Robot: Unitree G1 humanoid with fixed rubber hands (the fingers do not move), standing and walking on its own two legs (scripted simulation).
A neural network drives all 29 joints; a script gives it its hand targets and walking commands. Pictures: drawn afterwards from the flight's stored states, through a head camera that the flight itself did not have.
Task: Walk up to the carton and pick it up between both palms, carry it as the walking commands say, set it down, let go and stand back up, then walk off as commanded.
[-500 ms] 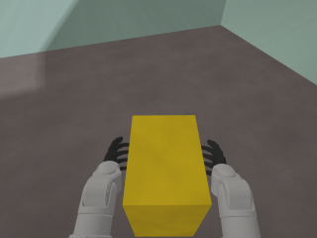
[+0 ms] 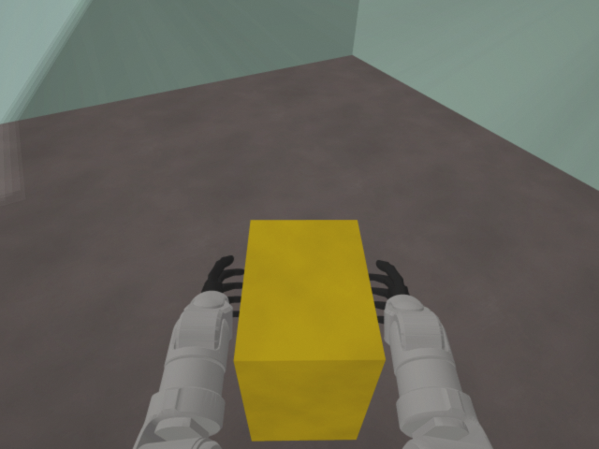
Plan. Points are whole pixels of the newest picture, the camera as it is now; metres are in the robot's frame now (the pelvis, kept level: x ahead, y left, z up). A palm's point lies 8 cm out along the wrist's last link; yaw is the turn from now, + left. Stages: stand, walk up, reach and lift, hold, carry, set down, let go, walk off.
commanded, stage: set down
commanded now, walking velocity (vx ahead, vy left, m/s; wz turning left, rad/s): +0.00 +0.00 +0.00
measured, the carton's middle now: (304, 331) +0.31 -0.01 -0.07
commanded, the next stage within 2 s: none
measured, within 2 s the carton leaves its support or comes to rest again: neither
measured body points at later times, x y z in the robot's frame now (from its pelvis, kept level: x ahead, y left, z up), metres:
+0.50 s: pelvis +0.02 +0.00 +0.00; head +0.08 +0.01 +0.44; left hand +0.35 +0.13 -0.04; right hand +0.34 -0.14 -0.05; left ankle +0.07 +0.09 -0.73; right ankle +0.02 -0.11 -0.73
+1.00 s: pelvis -0.04 +0.00 -0.06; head +0.16 +0.01 +0.34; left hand +0.31 +0.14 -0.17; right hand +0.33 -0.13 -0.16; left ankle +0.07 +0.09 -0.73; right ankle +0.02 -0.11 -0.73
